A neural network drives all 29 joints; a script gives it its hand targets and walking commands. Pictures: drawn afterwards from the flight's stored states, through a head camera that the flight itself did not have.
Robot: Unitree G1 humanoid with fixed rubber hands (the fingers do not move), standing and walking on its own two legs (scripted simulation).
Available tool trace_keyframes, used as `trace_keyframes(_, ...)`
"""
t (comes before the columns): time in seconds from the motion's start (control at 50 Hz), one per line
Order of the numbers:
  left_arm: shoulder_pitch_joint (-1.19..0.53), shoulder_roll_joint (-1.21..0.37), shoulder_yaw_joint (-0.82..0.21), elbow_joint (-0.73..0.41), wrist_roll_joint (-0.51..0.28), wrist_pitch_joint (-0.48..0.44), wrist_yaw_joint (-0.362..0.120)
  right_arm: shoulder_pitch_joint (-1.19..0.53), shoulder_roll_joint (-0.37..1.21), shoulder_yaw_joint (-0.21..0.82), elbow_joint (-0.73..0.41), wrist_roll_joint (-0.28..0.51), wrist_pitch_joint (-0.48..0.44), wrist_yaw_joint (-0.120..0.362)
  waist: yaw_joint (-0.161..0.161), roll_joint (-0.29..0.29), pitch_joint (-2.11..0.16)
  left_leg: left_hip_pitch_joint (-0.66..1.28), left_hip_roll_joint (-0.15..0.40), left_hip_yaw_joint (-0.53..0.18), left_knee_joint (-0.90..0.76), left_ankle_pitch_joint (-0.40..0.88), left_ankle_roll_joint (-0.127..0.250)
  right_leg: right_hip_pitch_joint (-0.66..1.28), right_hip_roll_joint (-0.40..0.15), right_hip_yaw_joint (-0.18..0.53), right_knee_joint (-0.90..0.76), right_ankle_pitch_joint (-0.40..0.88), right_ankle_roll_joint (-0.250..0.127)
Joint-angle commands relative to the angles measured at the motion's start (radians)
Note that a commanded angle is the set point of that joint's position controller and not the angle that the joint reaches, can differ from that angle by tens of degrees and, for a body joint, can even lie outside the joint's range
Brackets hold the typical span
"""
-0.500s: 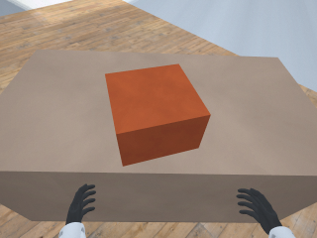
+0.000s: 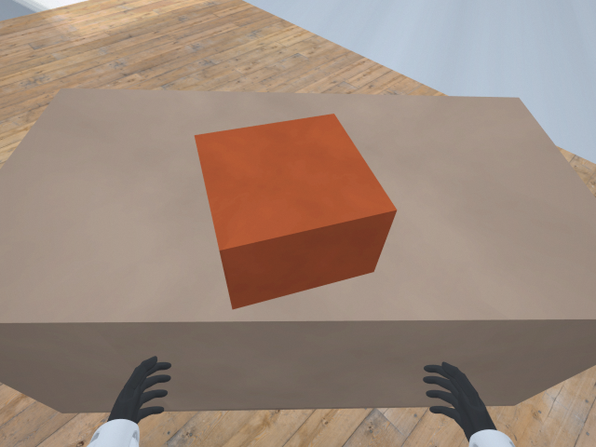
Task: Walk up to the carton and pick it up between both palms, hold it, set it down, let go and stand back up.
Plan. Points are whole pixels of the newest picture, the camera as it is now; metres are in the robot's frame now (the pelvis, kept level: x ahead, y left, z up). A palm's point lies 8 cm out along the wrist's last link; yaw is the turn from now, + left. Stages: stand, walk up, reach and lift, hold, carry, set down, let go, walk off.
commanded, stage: let go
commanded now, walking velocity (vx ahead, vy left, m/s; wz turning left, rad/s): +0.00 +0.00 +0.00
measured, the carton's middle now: (286, 205) +0.52 +0.02 -0.04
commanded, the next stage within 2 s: stand in 0.36 s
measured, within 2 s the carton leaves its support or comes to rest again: neither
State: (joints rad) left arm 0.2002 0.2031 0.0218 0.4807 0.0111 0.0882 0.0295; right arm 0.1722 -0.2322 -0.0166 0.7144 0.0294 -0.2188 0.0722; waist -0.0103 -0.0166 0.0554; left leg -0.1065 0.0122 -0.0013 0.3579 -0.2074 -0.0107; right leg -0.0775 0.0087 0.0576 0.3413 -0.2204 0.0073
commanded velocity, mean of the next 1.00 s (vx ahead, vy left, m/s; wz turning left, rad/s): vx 0.00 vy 0.00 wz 0.00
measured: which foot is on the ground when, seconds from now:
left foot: down 0.00-1.00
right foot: down 0.00-1.00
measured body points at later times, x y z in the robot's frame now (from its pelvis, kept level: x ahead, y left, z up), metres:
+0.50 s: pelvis +0.00 +0.00 +0.00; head -0.01 +0.02 +0.45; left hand +0.17 +0.27 -0.09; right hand +0.15 -0.28 -0.08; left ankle -0.01 +0.12 -0.75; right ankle -0.02 -0.13 -0.75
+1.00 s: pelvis -0.05 +0.02 -0.01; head -0.06 +0.04 +0.44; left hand +0.07 +0.31 -0.12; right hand +0.03 -0.30 -0.10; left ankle -0.01 +0.12 -0.75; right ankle -0.02 -0.13 -0.75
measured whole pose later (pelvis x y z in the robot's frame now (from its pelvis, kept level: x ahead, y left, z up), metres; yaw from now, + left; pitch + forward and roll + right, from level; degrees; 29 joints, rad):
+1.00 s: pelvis -0.05 +0.02 -0.01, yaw +0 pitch -4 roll -1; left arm 0.22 0.38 0.02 0.84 0.02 -0.04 -0.01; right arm 0.24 -0.37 -0.01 0.85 0.00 -0.03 0.01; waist -0.02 -0.03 0.04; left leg -0.20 0.01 0.01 0.45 -0.18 0.01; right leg -0.15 0.00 0.05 0.39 -0.17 0.03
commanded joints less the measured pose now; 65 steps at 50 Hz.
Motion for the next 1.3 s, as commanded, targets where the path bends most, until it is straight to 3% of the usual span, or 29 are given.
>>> trace_keyframes(0.0,-0.054,0.105,0.044,-0.056,0.018,-0.012,-0.016,-0.041,-0.072,-0.026,-0.078,-0.025,-0.027,-0.026,0.001,-0.002,-0.057,0.176,-0.036,0.042,-0.003,0.208,-0.003,-0.111,0.02,-0.068,-0.086,0.143,-0.029)
trace_keyframes(0.02,-0.065,0.096,0.024,-0.053,0.001,-0.004,-0.02,-0.067,-0.078,-0.046,-0.076,-0.036,-0.021,-0.033,-0.008,0.005,-0.075,0.172,-0.035,0.052,-0.002,0.196,-0.006,-0.113,0.017,-0.065,-0.084,0.152,-0.031)
trace_keyframes(0.06,-0.062,0.1,0.036,-0.073,0.002,0.001,-0.026,-0.052,-0.068,-0.041,-0.076,-0.042,-0.023,-0.042,0.011,0.004,-0.066,0.172,-0.029,0.047,-0.003,0.232,-0.009,-0.083,0.023,-0.065,-0.078,0.171,-0.03)
trace_keyframes(0.08,-0.068,0.095,0.03,-0.092,0.005,0.001,-0.025,-0.042,-0.078,-0.056,-0.078,-0.043,-0.026,-0.045,0.0,0.029,-0.067,0.179,-0.025,0.043,-0.003,0.248,-0.017,-0.089,0.027,-0.065,-0.072,0.164,-0.03)
trace_keyframes(0.1,-0.069,0.092,0.027,-0.069,0.003,0.005,-0.028,-0.051,-0.067,-0.053,-0.069,-0.043,-0.023,-0.047,-0.006,0.009,-0.055,0.202,-0.025,0.045,-0.002,0.265,-0.013,-0.105,0.028,-0.07,-0.077,0.168,-0.031)
trace_keyframes(0.26,-0.045,0.079,0.033,-0.087,0.016,0.003,-0.028,-0.062,-0.068,-0.045,-0.058,-0.043,-0.035,-0.044,0.011,0.022,-0.069,0.226,-0.015,0.046,0.008,0.342,-0.024,-0.082,0.037,-0.076,-0.078,0.212,-0.034)
trace_keyframes(0.3,-0.066,0.08,0.025,-0.092,0.005,0.005,-0.024,-0.069,-0.068,-0.055,-0.047,-0.044,-0.033,-0.043,-0.002,0.024,-0.083,0.226,-0.02,0.051,0.009,0.316,-0.023,-0.086,0.034,-0.072,-0.082,0.213,-0.034)
trace_keyframes(0.34,-0.049,0.082,0.025,-0.077,0.011,0.006,-0.025,-0.064,-0.067,-0.044,-0.059,-0.05,-0.03,-0.04,0.008,0.019,-0.081,0.216,-0.018,0.056,0.007,0.294,-0.024,-0.085,0.033,-0.075,-0.079,0.188,-0.034)
trace_keyframes(0.36,0.003,0.283,0.118,0.015,0.031,-0.065,-0.005,-0.01,-0.31,-0.092,-0.03,-0.047,0.074,-0.078,0.007,-0.053,-0.113,0.08,0.103,-0.037,0.118,0.526,0.018,-0.066,-0.058,-0.009,0.043,0.347,-0.018)
trace_keyframes(0.38,0.015,0.255,0.114,0.039,0.017,-0.082,-0.002,0.044,-0.288,-0.1,-0.042,-0.041,0.108,-0.088,-0.003,-0.055,-0.141,0.04,0.091,-0.025,0.106,0.472,0.028,0.005,-0.067,-0.004,0.028,0.313,0.007)
trace_keyframes(0.44,0.017,0.239,0.096,0.071,0.007,-0.114,-0.008,0.019,-0.233,-0.085,-0.051,-0.048,0.145,-0.092,0.007,-0.004,-0.106,0.001,0.091,-0.034,0.095,0.333,0.04,-0.021,-0.086,0.035,0.036,0.289,0.001)
trace_keyframes(0.46,0.001,0.235,0.09,0.086,0.011,-0.12,-0.01,0.02,-0.221,-0.083,-0.039,-0.05,0.154,-0.087,0.004,0.0,-0.072,-0.018,0.074,-0.03,0.072,0.254,0.033,-0.049,-0.078,0.028,0.02,0.215,0.003)
trace_keyframes(0.5,0.005,0.228,0.083,0.106,0.008,-0.123,-0.015,0.002,-0.232,-0.083,-0.043,-0.056,0.167,-0.084,0.011,0.019,-0.049,-0.028,0.074,-0.037,0.077,0.22,0.038,-0.071,-0.078,0.032,0.005,0.198,-0.004)
trace_keyframes(0.6,-0.052,0.288,0.081,0.154,0.011,-0.131,-0.024,0.003,-0.267,-0.073,-0.029,-0.052,0.172,-0.074,-0.013,0.053,-0.056,-0.032,0.079,-0.044,0.058,0.145,0.042,-0.087,-0.087,0.059,-0.024,0.111,-0.019)
trace_keyframes(0.64,-0.046,0.281,0.063,0.182,0.004,-0.129,-0.028,0.019,-0.274,-0.07,-0.017,-0.046,0.177,-0.073,-0.014,0.013,-0.045,-0.041,0.089,-0.064,0.04,0.116,0.042,-0.079,-0.085,0.052,-0.029,0.087,-0.015)
trace_keyframes(0.78,-0.019,0.317,0.052,0.257,0.008,-0.133,-0.032,0.063,-0.303,-0.048,0.039,-0.04,0.178,-0.077,-0.018,0.027,-0.005,-0.084,0.096,-0.088,-0.013,-0.041,0.039,-0.108,-0.089,0.06,-0.052,-0.03,-0.009)
trace_keyframes(0.8,-0.027,0.321,0.049,0.26,0.006,-0.134,-0.033,0.041,-0.318,-0.044,0.042,-0.041,0.175,-0.075,0.0,0.044,-0.019,-0.113,0.091,-0.095,-0.029,-0.067,0.039,-0.076,-0.083,0.051,-0.047,-0.044,-0.008)
trace_keyframes(0.82,-0.043,0.314,0.041,0.261,0.01,-0.134,-0.036,0.049,-0.32,-0.047,0.048,-0.035,0.172,-0.082,-0.017,0.022,0.001,-0.123,0.098,-0.103,-0.029,-0.086,0.043,-0.092,-0.088,0.056,-0.04,-0.03,-0.006)
trace_keyframes(0.86,-0.013,0.311,0.038,0.295,0.005,-0.142,-0.035,0.023,-0.313,-0.038,0.063,-0.038,0.173,-0.078,-0.006,0.022,0.009,-0.109,0.109,-0.123,-0.046,-0.106,0.042,-0.109,-0.083,0.053,-0.038,-0.053,-0.009)
trace_keyframes(0.9,-0.018,0.322,0.041,0.298,0.007,-0.145,-0.04,0.018,-0.342,-0.045,0.06,-0.038,0.172,-0.073,0.005,0.06,0.019,-0.18,0.102,-0.109,-0.06,-0.181,0.041,-0.089,-0.084,0.066,-0.028,-0.063,-0.012)
trace_keyframes(0.94,-0.02,0.332,0.039,0.305,0.007,-0.136,-0.033,0.024,-0.322,-0.038,0.08,-0.031,0.174,-0.07,0.001,0.012,0.018,-0.157,0.097,-0.112,-0.07,-0.18,0.037,-0.104,-0.084,0.063,-0.024,-0.086,-0.017)
trace_keyframes(0.96,-0.007,0.336,0.036,0.314,0.003,-0.135,-0.039,0.042,-0.331,-0.039,0.083,-0.025,0.173,-0.069,-0.007,0.062,0.016,-0.158,0.113,-0.13,-0.078,-0.21,0.046,-0.12,-0.079,0.055,-0.017,-0.078,-0.013)
trace_keyframes(0.98,-0.008,0.329,0.033,0.318,0.009,-0.133,-0.033,0.013,-0.346,-0.045,0.077,-0.033,0.173,-0.065,0.008,0.065,-0.017,-0.165,0.112,-0.142,-0.082,-0.234,0.045,-0.092,-0.073,0.049,-0.008,-0.064,-0.01)
trace_keyframes(1.04,-0.009,0.32,0.024,0.324,0.006,-0.131,-0.035,0.053,-0.343,-0.048,0.097,-0.033,0.17,-0.069,-0.006,0.002,0.012,-0.144,0.11,-0.122,-0.063,-0.22,0.044,-0.137,-0.085,0.067,-0.04,-0.113,-0.024)
trace_keyframes(1.08,-0.006,0.329,0.021,0.329,-0.002,-0.136,-0.036,0.054,-0.334,-0.042,0.108,-0.035,0.176,-0.072,-0.02,0.025,0.004,-0.114,0.109,-0.114,-0.056,-0.189,0.047,-0.158,-0.086,0.077,-0.039,-0.123,-0.018)
trace_keyframes(1.1,0.005,0.329,0.025,0.335,-0.005,-0.14,-0.03,0.032,-0.32,-0.043,0.102,-0.038,0.177,-0.071,0.0,0.065,0.005,-0.119,0.109,-0.115,-0.064,-0.176,0.041,-0.146,-0.086,0.065,-0.036,-0.099,-0.022)
trace_keyframes(1.12,-0.03,0.327,0.021,0.327,-0.001,-0.142,-0.03,0.007,-0.329,-0.041,0.1,-0.031,0.176,-0.066,-0.006,0.06,0.023,-0.166,0.11,-0.119,-0.064,-0.196,0.045,-0.134,-0.093,0.075,-0.041,-0.096,-0.024)
trace_keyframes(1.14,-0.022,0.341,0.021,0.332,0.001,-0.139,-0.028,0.036,-0.301,-0.038,0.112,-0.034,0.178,-0.064,-0.007,0.01,0.012,-0.127,0.102,-0.106,-0.049,-0.151,0.043,-0.14,-0.098,0.073,-0.037,-0.107,-0.023)
trace_keyframes(1.28,-0.035,0.365,0.026,0.348,-0.005,-0.132,-0.032,0.014,-0.332,-0.045,0.131,-0.03,0.18,-0.064,-0.003,0.018,0.011,-0.125,0.11,-0.113,-0.058,-0.152,0.041,-0.163,-0.092,0.071,-0.035,-0.095,-0.023)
